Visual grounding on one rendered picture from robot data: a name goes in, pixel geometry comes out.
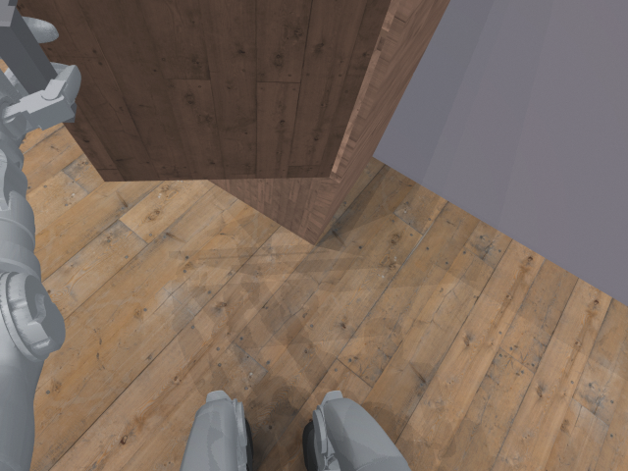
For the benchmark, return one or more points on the left robot upper arm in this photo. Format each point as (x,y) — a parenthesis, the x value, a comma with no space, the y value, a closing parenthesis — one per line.
(31,327)

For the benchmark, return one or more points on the cupboard door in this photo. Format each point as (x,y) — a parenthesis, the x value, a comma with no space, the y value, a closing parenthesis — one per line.
(180,90)

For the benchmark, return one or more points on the robot left hand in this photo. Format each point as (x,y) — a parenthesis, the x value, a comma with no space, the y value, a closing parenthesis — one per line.
(42,109)

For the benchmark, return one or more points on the left robot forearm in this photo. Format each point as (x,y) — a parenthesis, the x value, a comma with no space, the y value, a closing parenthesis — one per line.
(17,228)

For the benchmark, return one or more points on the robot right shin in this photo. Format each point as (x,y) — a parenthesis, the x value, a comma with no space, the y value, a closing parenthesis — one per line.
(327,463)

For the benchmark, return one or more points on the robot right thigh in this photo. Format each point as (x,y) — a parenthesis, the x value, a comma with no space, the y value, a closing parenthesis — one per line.
(346,430)

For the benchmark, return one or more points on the handle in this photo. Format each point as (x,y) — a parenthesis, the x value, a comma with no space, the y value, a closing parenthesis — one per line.
(22,54)

